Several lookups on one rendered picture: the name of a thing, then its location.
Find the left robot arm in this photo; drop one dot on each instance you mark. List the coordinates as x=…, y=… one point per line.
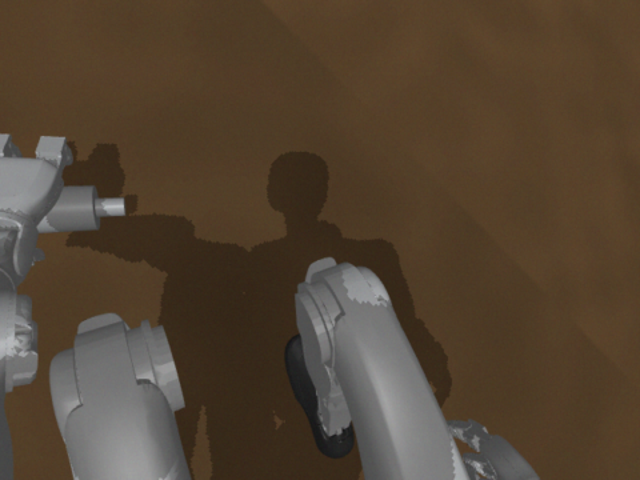
x=18, y=332

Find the right robot foot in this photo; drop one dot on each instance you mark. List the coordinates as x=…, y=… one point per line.
x=305, y=393

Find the right robot hand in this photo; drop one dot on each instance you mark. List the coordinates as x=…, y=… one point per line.
x=498, y=460

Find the left robot hand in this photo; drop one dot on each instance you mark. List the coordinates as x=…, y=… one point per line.
x=30, y=187

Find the bottle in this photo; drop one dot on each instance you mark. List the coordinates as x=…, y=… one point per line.
x=79, y=209

